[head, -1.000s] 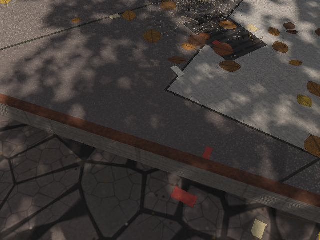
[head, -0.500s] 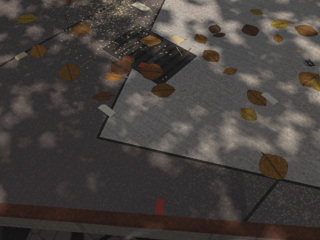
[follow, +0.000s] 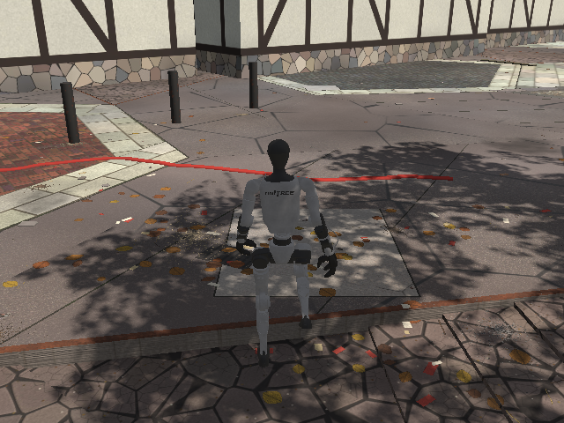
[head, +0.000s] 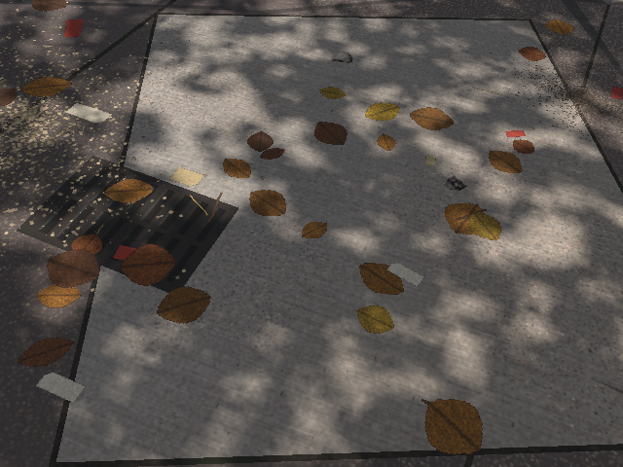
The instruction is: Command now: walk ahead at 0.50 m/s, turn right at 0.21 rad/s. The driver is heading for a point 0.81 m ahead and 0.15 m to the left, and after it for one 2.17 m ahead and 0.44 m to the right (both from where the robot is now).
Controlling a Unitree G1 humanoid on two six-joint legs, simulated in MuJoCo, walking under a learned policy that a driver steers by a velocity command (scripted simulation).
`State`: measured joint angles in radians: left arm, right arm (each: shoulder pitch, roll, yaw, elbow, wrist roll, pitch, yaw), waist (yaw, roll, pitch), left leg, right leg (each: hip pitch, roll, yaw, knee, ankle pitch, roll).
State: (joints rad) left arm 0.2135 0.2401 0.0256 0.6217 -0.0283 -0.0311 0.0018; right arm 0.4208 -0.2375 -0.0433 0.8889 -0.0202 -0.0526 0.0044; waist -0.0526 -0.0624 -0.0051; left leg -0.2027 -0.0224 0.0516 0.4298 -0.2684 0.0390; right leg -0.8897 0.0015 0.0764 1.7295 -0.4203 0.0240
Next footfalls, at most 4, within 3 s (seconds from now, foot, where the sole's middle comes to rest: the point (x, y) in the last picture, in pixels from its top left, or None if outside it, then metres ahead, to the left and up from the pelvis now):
0.26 right None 0.34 -0.16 -0.65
0.84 left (264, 355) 0.68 0.07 -0.65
1.36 right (323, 227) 1.04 -0.08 -0.65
1.84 left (245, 158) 1.30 0.12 -0.65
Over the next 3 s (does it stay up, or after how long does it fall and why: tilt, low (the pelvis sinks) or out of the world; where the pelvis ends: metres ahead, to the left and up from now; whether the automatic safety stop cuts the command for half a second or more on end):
stays up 1.71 -0.23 0.13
